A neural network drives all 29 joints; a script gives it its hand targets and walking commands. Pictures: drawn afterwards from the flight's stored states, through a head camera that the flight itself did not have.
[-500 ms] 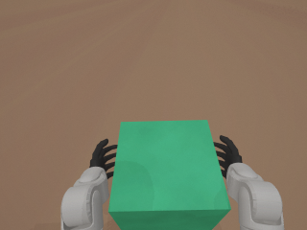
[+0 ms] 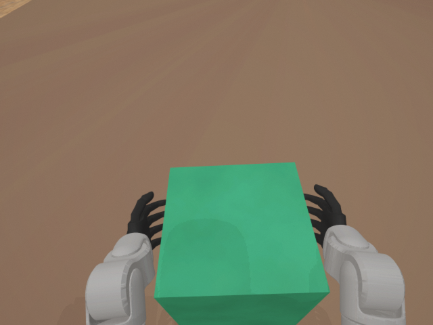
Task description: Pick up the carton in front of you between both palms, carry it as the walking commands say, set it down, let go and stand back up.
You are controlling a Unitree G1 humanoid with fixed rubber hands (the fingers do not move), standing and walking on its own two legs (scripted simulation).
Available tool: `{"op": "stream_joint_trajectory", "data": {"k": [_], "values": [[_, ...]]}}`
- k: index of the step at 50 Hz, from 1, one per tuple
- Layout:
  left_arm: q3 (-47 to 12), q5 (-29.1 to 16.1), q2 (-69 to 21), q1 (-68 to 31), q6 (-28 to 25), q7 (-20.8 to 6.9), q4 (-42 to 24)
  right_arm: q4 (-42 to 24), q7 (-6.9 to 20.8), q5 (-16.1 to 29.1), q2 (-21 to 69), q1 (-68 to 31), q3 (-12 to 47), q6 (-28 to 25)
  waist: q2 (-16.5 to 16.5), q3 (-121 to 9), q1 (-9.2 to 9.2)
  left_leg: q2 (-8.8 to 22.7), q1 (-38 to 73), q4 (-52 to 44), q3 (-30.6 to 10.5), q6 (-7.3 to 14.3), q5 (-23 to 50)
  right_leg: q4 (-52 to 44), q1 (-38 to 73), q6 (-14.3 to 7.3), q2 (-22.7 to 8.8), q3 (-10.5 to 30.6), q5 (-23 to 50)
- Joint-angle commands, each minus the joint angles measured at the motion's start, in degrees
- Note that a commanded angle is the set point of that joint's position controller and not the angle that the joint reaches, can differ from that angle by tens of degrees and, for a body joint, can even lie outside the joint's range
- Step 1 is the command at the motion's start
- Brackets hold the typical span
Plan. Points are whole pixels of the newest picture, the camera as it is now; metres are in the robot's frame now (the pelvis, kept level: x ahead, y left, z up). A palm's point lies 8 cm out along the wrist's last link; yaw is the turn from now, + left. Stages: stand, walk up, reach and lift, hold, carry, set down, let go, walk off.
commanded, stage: carry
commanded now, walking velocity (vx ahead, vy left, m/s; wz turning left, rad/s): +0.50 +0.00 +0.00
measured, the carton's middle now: (235, 252) +0.24 +0.00 +0.01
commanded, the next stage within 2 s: none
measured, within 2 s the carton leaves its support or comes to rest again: neither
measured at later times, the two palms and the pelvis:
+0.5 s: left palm (161, 106) +0.60 +0.17 +0.07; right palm (282, 103) +0.57 -0.13 +0.07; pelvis +0.35 +0.04 +0.00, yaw -5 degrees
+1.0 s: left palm (182, 49) +0.84 +0.14 +0.10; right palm (281, 46) +0.84 -0.16 +0.09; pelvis +0.60 -0.01 +0.00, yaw -1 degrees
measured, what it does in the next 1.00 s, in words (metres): walks ahead: left foot, then right foot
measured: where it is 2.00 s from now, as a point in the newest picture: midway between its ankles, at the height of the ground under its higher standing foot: (231, 242)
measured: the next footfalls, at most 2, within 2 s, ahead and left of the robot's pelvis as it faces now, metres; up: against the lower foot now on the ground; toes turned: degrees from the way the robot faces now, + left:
left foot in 0.38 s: +0.47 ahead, +0.12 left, +0.00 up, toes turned +8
right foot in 0.82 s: +0.69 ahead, -0.09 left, +0.00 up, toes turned +11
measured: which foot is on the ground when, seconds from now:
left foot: up 0.00-0.36, down 0.38-0.86, up 0.88-0.98, down 1.00-1.00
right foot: down 0.00-0.42, up 0.44-0.80, down 0.82-1.00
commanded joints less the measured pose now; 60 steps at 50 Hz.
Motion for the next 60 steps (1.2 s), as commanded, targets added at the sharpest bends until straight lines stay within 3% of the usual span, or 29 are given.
{"op": "stream_joint_trajectory", "data": {"k": [1,3,6,11,15,18,19,20,21,22,24,25,26,27,31,35,38,40,41,42,43,44,45,47,49,51,53,56,60], "values": [[-36.6,-16.5,-48.5,-22.7,-2.1,-8.3,-7.3,-5.3,7.2,15.2,49.3,-21.1,38.8,-2.6,-7.5,-15.9,-0.45,3.2,-10.8,-2.7,-1.8,0.4,6.6,-16.2,20.8,-1.4,-15.4,18.9,2.0],[-36.9,-16.4,-48.0,-21.8,-2.5,-8.9,-7.0,-4.8,7.1,14.2,49.7,-19.9,38.8,-3.4,-8.2,-14.3,-0.42,3.2,-12.2,-9.0,-0.3,-0.6,8.7,-18.8,20.4,-1.9,-14.6,16.0,-1.1],[-37.0,-16.3,-45.5,-20.9,-2.7,-8.8,-7.8,-5.4,6.5,13.6,48.0,-19.1,38.6,-3.6,-8.0,-10.8,-0.57,3.0,-16.3,-18.6,2.1,-1.8,13.1,-20.7,22.5,-2.7,-13.5,13.1,0.3],[-35.0,-15.0,-39.8,-18.5,-1.3,-7.2,-8.2,-6.8,5.3,14.2,42.8,-18.4,38.1,-2.0,-8.3,-5.8,-0.26,1.6,-17.3,-31.2,5.5,-1.9,18.5,-19.4,25.3,-2.5,-11.8,8.3,10.4],[-33.5,-13.7,-37.2,-18.0,-0.1,-5.7,-7.5,-7.2,4.8,14.7,39.4,-19.2,37.2,-0.6,-10.5,-1.4,-0.05,-0.3,-13.6,-37.9,8.2,-0.3,20.0,-18.0,26.4,-1.2,-11.4,5.6,18.0],[-34.2,-14.1,-37.1,-19.1,0.3,-5.1,-8.1,-6.7,4.8,15.1,38.9,-18.7,36.0,-0.3,-10.6,-6.4,-1.11,-4.3,2.9,-40.9,12.6,1.3,17.0,-4.7,25.6,1.4,-10.4,0.9,34.8],[-34.7,-14.2,-36.9,-19.6,0.5,-5.1,-8.7,-5.8,4.9,15.0,38.9,-17.5,35.4,-0.3,-7.6,-10.8,-2.27,-5.8,14.8,-41.8,13.3,1.2,13.8,6.9,21.3,2.7,-7.7,-0.9,33.6],[-35.0,-14.4,-36.6,-20.2,0.6,-5.1,-9.3,-5.9,4.9,14.6,39.0,-16.8,34.7,-0.3,-0.8,-15.7,-3.43,3.0,26.4,-44.9,0.3,2.5,4.6,20.4,11.4,4.4,-5.6,-0.6,20.4],[-36.0,-14.8,-37.6,-20.3,0.8,-5.4,-10.3,-4.8,5.2,14.6,39.2,-17.3,34.3,-0.8,16.5,-21.0,-3.01,18.2,39.3,-50.5,-28.2,11.5,-1.4,39.2,-7.0,6.9,1.8,3.2,-1.2],[-36.8,-15.5,-39.7,-20.5,0.5,-5.7,-9.5,-5.0,5.7,15.4,41.9,-16.6,35.2,-1.0,15.2,-19.0,-2.07,19.6,38.1,-54.7,-32.2,12.0,11.2,47.7,-13.8,5.8,2.8,11.0,-17.4],[-38.1,-15.5,-45.9,-20.5,-0.8,-7.0,-8.2,-6.0,7.1,16.2,46.9,-17.9,36.7,-2.3,4.4,-19.2,-1.94,17.1,33.2,-50.5,-18.1,9.5,28.5,48.5,-14.6,3.8,-3.1,14.5,-13.3],[-38.5,-15.2,-48.3,-20.8,-1.6,-7.6,-7.4,-6.0,7.7,16.3,49.0,-19.1,37.5,-3.1,1.8,-17.8,-1.81,15.6,29.0,-51.3,-13.7,7.7,29.7,44.0,-13.7,3.8,-4.6,13.9,-10.6],[-38.6,-14.7,-50.0,-20.9,-2.4,-8.0,-6.4,-6.0,8.3,16.3,50.4,-20.0,38.2,-3.8,2.3,-17.1,-1.58,14.4,25.8,-52.6,-9.6,5.8,29.6,39.7,-11.6,4.1,-5.2,13.0,-8.7],[-38.9,-14.3,-51.0,-20.1,-3.1,-8.2,-5.5,-5.8,8.7,16.5,50.9,-19.5,38.5,-4.4,3.5,-16.8,-1.54,13.5,24.2,-53.1,-6.5,5.3,32.1,36.7,-10.1,4.6,-4.6,11.3,-7.9],[-38.8,-12.2,-50.4,-15.7,-5.0,-7.7,-4.8,-5.7,9.9,16.6,48.9,-16.5,38.6,-5.7,7.2,-14.2,-1.32,10.8,23.3,-52.8,1.9,5.3,42.8,22.3,-10.0,6.2,-1.9,6.5,-5.1],[-39.6,-13.0,-47.0,-17.2,-4.5,-6.9,-8.9,-7.3,9.2,15.5,45.1,-14.8,37.7,-5.7,9.7,-11.2,-1.38,8.7,22.3,-51.4,7.4,4.6,48.6,9.6,-7.5,6.2,-0.1,4.0,3.4],[-39.1,-14.4,-42.8,-18.1,-3.1,-6.5,-11.0,-9.0,7.8,14.8,41.8,-14.6,37.0,-4.6,8.8,-10.4,-1.71,8.0,21.3,-47.9,9.0,3.4,43.1,3.7,-1.6,5.9,0.6,2.6,10.4],[-37.6,-14.4,-39.7,-17.3,-1.9,-6.2,-10.6,-8.8,6.7,14.1,38.8,-15.1,36.2,-3.3,4.7,-9.3,-0.94,6.3,17.4,-41.5,10.4,0.9,35.8,-5.2,7.1,6.0,0.9,1.2,18.4],[-36.5,-14.2,-37.7,-17.0,-1.1,-5.9,-10.2,-8.6,6.1,13.8,37.1,-15.4,35.6,-2.6,2.4,-9.7,-0.85,5.4,14.5,-38.3,9.8,-1.0,31.4,-7.4,13.3,6.4,-1.0,2.6,22.8],[-35.2,-14.0,-35.5,-17.0,-0.4,-5.6,-9.7,-8.4,5.5,13.5,35.2,-15.4,35.2,-1.7,-4.1,-12.4,-1.11,3.3,8.2,-32.2,8.9,-3.0,17.4,-2.6,22.2,5.1,-9.6,10.1,43.5],[-34.4,-13.9,-35.4,-16.2,0.0,-5.3,-7.9,-8.3,5.0,13.9,34.7,-15.4,35.7,-0.7,-12.3,-17.4,-0.29,0.2,2.5,-26.8,5.1,-4.1,-0.4,-0.4,30.7,-1.6,-17.2,19.1,55.1],[-33.9,-14.2,-36.5,-14.2,0.1,-5.2,-7.0,-9.1,4.9,14.7,35.2,-15.8,36.3,-0.1,-15.2,-19.6,-0.26,-0.5,2.5,-23.7,3.2,-3.6,-12.4,-3.9,29.9,-5.3,-19.7,23.0,50.8],[-34.0,-14.6,-38.2,-15.1,0.0,-5.4,-7.0,-9.0,5.1,15.1,36.9,-17.2,36.9,0.0,-13.1,-19.3,-0.54,-0.4,2.4,-24.9,1.0,-2.8,-15.4,-6.0,28.0,-5.8,-18.9,22.6,44.3],[-34.2,-14.8,-42.1,-17.4,-0.2,-6.2,-6.6,-8.3,5.9,15.8,41.1,-19.7,37.7,-0.1,-10.1,-18.1,-0.86,0.0,5.9,-35.7,0.8,-1.7,-13.0,-8.4,23.0,-2.8,-15.7,18.2,30.6],[-34.8,-15.2,-44.4,-19.3,-0.7,-7.1,-7.1,-7.7,6.6,16.0,44.6,-20.9,38.6,-0.7,-8.8,-18.7,-1.15,-0.2,11.6,-44.3,2.3,-1.9,1.3,-7.6,19.7,0.2,-12.0,13.5,20.1],[-35.5,-15.1,-45.0,-21.4,-0.9,-7.6,-8.6,-7.5,6.9,15.7,45.9,-21.2,38.6,-1.3,-4.4,-17.2,-1.12,2.3,11.5,-44.9,1.3,-2.5,6.7,-6.4,17.6,1.9,-9.6,10.0,13.7],[-35.5,-15.0,-44.0,-21.7,-0.6,-7.5,-7.3,-6.0,6.8,15.0,44.4,-20.7,37.6,-1.1,-1.4,-15.6,-1.02,4.3,11.7,-43.3,0.6,-2.7,12.7,-2.5,16.3,2.0,-7.9,8.9,20.8],[-34.9,-14.4,-42.7,-19.5,-0.1,-7.2,-5.3,-5.2,6.5,14.3,42.5,-19.3,36.7,-0.8,-2.3,-16.5,-1.12,4.3,11.7,-40.5,1.0,-2.6,22.2,2.8,17.5,1.6,-7.7,8.7,32.9],[-35.2,-14.4,-43.1,-20.6,-0.1,-6.8,-5.5,-4.4,6.5,14.6,42.8,-19.4,36.2,-0.8,-0.6,-16.5,-1.06,4.3,12.4,-38.8,1.1,-2.4,29.4,5.8,15.5,1.4,-7.1,7.8,34.2]]}}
